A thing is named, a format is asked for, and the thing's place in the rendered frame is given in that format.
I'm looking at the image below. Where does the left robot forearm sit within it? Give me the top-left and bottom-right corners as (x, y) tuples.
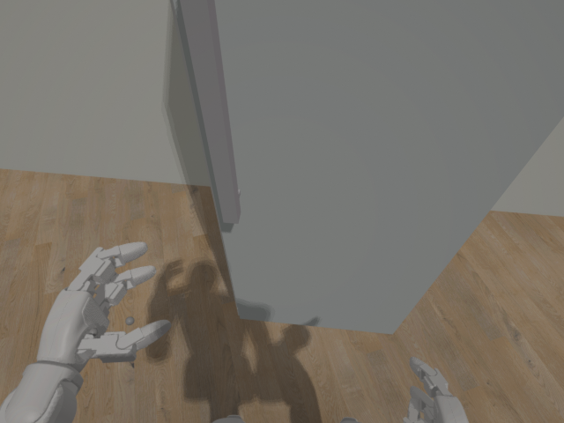
(0, 361), (84, 423)

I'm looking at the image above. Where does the fridge door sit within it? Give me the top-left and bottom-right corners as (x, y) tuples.
(173, 0), (564, 335)

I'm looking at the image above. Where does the right robot hand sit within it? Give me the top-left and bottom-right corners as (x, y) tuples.
(403, 357), (469, 423)

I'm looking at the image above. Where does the left robot hand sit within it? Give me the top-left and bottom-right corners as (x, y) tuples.
(36, 241), (171, 373)

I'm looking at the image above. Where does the handle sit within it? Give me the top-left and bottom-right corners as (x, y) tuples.
(180, 0), (241, 224)

